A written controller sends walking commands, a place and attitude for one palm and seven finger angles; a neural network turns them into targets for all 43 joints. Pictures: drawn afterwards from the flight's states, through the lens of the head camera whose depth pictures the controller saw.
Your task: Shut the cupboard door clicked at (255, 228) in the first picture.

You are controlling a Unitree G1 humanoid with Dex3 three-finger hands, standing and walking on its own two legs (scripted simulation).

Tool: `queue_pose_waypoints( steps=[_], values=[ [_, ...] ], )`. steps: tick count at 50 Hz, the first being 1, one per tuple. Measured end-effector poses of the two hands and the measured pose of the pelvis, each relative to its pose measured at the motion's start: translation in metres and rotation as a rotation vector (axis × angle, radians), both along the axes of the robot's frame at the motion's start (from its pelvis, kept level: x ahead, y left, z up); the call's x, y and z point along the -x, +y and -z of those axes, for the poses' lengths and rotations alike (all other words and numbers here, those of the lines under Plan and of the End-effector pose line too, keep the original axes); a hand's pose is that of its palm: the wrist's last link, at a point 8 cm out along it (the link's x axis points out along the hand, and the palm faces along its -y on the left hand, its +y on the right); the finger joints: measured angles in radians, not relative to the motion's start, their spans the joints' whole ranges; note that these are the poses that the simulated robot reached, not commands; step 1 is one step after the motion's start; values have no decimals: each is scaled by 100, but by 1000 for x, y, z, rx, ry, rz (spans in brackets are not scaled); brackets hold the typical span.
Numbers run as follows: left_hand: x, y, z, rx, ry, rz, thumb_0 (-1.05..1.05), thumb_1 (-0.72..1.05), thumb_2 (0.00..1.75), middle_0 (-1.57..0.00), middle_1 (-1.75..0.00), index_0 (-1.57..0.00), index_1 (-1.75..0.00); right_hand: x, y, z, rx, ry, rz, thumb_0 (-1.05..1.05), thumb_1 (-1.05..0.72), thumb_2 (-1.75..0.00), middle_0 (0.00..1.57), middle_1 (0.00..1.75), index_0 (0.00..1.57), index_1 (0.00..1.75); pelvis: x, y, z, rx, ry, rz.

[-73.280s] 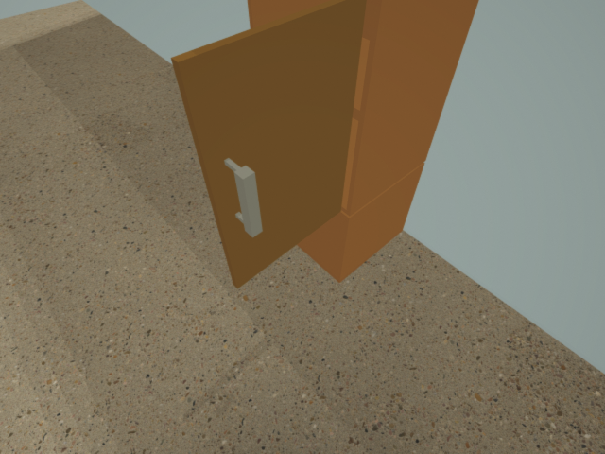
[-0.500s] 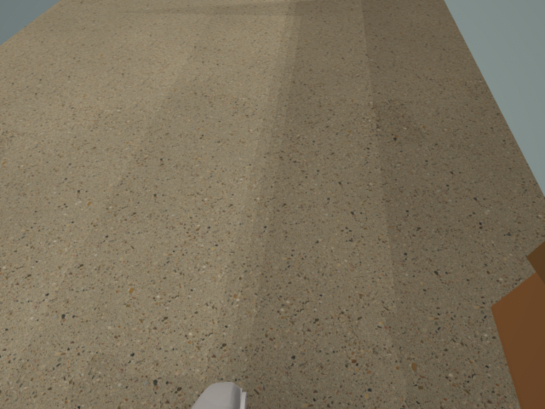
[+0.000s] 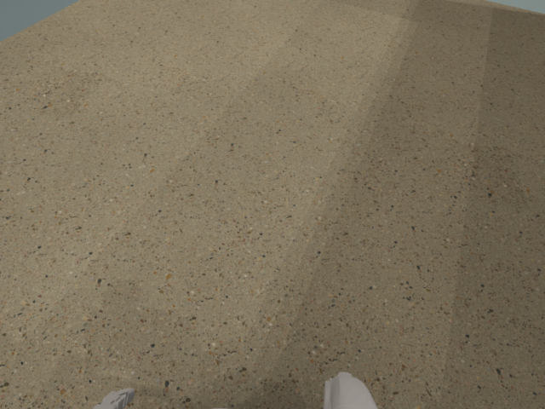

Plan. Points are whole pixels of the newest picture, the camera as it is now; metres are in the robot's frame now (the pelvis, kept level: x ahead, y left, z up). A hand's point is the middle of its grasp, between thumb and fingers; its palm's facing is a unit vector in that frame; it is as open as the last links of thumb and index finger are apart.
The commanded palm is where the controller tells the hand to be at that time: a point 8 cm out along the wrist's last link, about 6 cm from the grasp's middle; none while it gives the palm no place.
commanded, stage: turn to face it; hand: left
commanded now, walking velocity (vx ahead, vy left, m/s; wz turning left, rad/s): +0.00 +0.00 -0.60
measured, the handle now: out of the picture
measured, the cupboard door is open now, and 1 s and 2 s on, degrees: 13 13 13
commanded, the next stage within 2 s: none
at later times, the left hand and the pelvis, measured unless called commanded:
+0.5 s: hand (192, 362) +0.20 +0.15 -0.17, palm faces -0.14 -0.97 -0.22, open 7.3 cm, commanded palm none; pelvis +0.11 -0.03 +0.00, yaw -13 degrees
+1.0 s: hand (232, 286) +0.34 +0.10 -0.16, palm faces -0.49 -0.82 -0.28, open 7.4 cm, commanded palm none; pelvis +0.13 -0.03 -0.01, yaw -32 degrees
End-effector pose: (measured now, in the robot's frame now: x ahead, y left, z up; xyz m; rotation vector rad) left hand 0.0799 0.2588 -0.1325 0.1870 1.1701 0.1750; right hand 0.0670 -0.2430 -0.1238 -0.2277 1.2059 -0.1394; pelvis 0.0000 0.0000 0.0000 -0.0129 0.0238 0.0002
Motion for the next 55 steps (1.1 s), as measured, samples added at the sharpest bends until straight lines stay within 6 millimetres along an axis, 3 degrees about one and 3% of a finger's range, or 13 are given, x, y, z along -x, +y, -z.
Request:
queue_pose_waypoints(
  steps=[4,8,12,16,23,29,37,42,46,49,55],
  values=[
    [-56,-13,-12,-7,-75,28,0,91,90,-20,-30,-19,-30,0,0,2,-22,57,40,0,-90,-89,20,30,20,30,-30,-9,-5,-6,-7,-2],
    [-95,-40,-11,1,-72,75,0,91,90,-20,-30,-19,-30,-1,-3,13,-55,97,101,0,-90,-89,20,30,20,30,-61,-22,-2,-20,-30,32],
    [-115,-68,3,12,-30,125,0,91,90,-20,-30,-19,-30,-7,-14,36,-86,130,179,0,-90,-89,20,30,20,30,-87,-36,12,-19,-40,92],
    [-113,-86,6,32,42,133,0,91,90,-20,-30,-20,-30,-20,-24,33,-77,140,219,1,-91,-89,20,30,20,29,-96,-39,8,-9,-32,125],
    [-119,-69,3,12,108,141,0,93,90,-21,-30,-20,-30,-56,-34,14,-35,58,244,1,-91,-89,20,30,20,29,-109,-34,0,-16,-5,192],
    [-142,-42,16,19,127,190,0,92,90,-21,-30,-20,-30,-77,-29,2,33,-58,285,0,-91,-89,20,30,20,29,-121,-12,7,2,0,271],
    [-204,-38,-1,11,70,321,1,91,90,-20,-30,-19,-30,-54,-21,-15,56,-40,356,0,-90,-89,20,30,20,30,-131,-6,-6,29,-19,382],
    [-244,-63,-8,-7,27,435,1,91,90,-20,-30,-19,-30,-25,-25,-6,38,-16,453,0,-90,-89,20,30,20,30,-133,-13,-3,32,-23,457],
    [-271,-95,-7,-26,-35,532,1,91,90,-20,-30,-19,-30,6,-36,14,13,13,540,0,-90,-89,20,30,20,30,-133,-28,11,12,-24,510],
    [-277,-114,-7,-36,-62,577,0,91,90,-20,-30,-19,-30,23,-44,25,12,51,594,0,-90,-89,20,30,20,30,-131,-30,15,20,-21,544],
    [-273,-129,-6,-24,-2,640,0,91,90,-20,-30,-20,-30,28,-44,9,30,29,656,1,-91,-89,20,30,20,29,-135,-27,5,1,-19,609]
  ],
)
